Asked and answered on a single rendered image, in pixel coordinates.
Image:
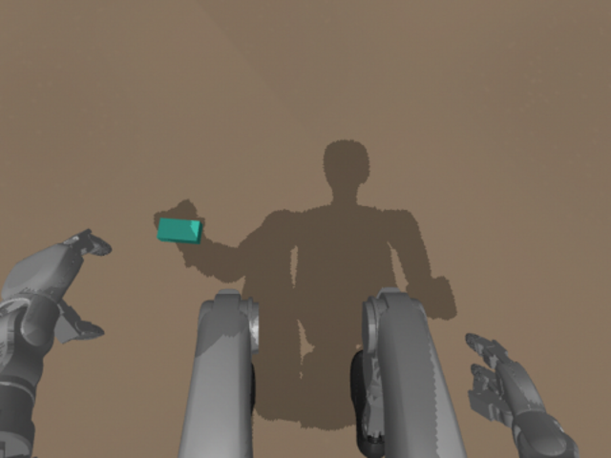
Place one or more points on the right robot arm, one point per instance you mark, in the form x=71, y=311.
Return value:
x=539, y=435

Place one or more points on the small box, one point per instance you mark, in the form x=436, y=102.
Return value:
x=179, y=230

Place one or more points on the left robot hand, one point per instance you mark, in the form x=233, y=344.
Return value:
x=50, y=272

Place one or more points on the right robot hand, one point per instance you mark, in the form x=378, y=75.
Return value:
x=510, y=389

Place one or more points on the left robot arm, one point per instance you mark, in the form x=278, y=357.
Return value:
x=27, y=323

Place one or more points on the right robot foot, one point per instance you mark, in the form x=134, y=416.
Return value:
x=369, y=446

